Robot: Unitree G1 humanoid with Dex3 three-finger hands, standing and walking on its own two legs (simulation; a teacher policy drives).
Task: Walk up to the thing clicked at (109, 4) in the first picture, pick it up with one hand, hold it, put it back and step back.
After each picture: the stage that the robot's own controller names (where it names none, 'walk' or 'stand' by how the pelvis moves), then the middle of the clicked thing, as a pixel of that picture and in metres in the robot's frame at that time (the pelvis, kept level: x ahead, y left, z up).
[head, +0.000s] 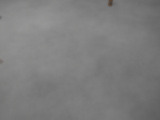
stand; (110, 2) +2.31 -0.52 -0.72
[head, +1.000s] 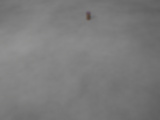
walk; (88, 15) +2.20 -0.01 -0.69
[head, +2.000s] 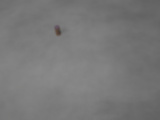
walk; (57, 30) +1.56 +0.31 -0.71
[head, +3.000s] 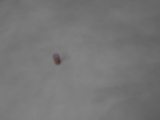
walk; (56, 59) +1.07 +0.29 -0.71
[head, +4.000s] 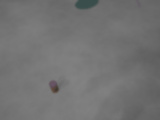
walk; (54, 86) +0.74 +0.25 -0.70
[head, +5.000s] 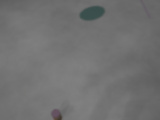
walk; (56, 115) +0.48 +0.24 -0.70
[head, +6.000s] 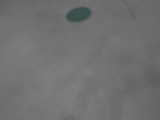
stand; out of the picture +0.36 +0.17 -0.68
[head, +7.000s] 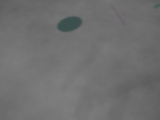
walk; out of the picture +0.34 +0.21 -0.71
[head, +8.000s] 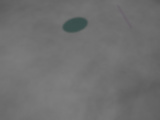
stand; out of the picture +0.33 +0.26 -0.72
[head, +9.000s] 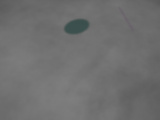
stand; out of the picture +0.32 +0.22 -0.72
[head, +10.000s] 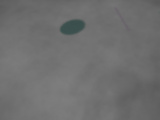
stand; out of the picture +0.31 +0.27 -0.73
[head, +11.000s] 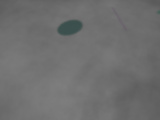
stand; out of the picture +0.30 +0.27 -0.73
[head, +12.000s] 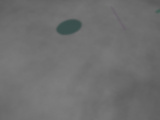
stand; out of the picture +0.30 +0.27 -0.73
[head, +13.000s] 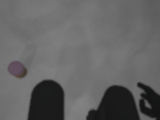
go down; (18, 70) +0.37 +0.30 -0.38
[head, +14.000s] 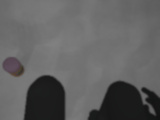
go down; (14, 67) +0.37 +0.31 -0.31
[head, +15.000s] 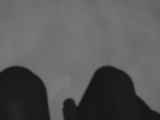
close in; out of the picture +0.35 +0.34 -0.23
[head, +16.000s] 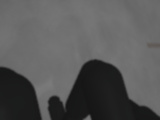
close; out of the picture +0.35 +0.35 -0.21
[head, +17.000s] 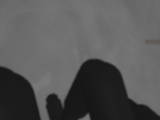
lift; out of the picture +0.33 +0.35 -0.21
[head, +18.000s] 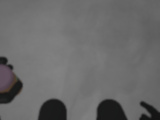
lift; (5, 82) +0.32 +0.24 -0.01
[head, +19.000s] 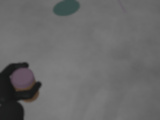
hold; (26, 86) +0.33 +0.19 +0.01
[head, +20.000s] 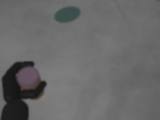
hold; (31, 84) +0.34 +0.18 +0.02
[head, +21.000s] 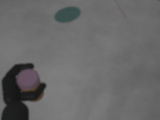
hold; (31, 86) +0.33 +0.18 +0.02
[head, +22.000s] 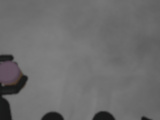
crouch; (12, 77) +0.36 +0.23 -0.04
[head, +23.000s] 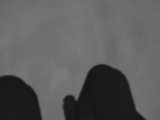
lower; out of the picture +0.38 +0.35 -0.18
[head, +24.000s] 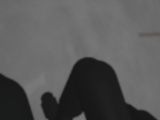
lower; out of the picture +0.36 +0.36 -0.22
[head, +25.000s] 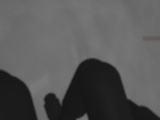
lower; out of the picture +0.35 +0.37 -0.21
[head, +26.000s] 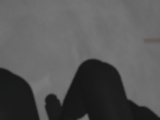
lower; out of the picture +0.34 +0.36 -0.21
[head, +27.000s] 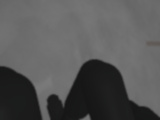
lower; out of the picture +0.33 +0.35 -0.21
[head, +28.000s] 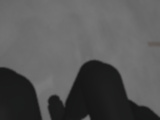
open; out of the picture +0.33 +0.35 -0.22
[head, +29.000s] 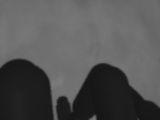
stand; out of the picture +0.35 +0.33 -0.23
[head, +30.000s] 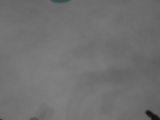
stand; out of the picture +0.32 +0.26 -0.60
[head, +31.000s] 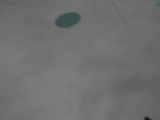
stand; out of the picture +0.31 +0.27 -0.67
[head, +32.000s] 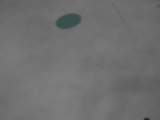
stand; out of the picture +0.31 +0.26 -0.67
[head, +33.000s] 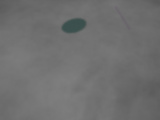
stand; out of the picture +0.33 +0.25 -0.72
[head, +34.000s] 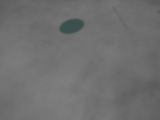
stand; out of the picture +0.32 +0.25 -0.73
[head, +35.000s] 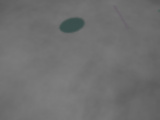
stand; out of the picture +0.30 +0.25 -0.73
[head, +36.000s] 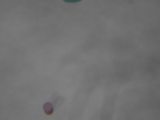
walk; (48, 108) +0.42 +0.19 -0.70
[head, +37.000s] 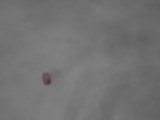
walk; (46, 79) +0.67 +0.25 -0.71
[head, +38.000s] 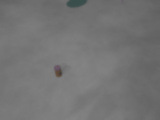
stand; (58, 71) +0.96 +0.29 -0.71
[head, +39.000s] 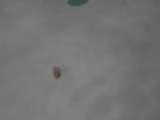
stand; (56, 72) +0.91 +0.23 -0.72
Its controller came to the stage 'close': yes
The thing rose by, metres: 0.73
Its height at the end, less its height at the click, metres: +0.00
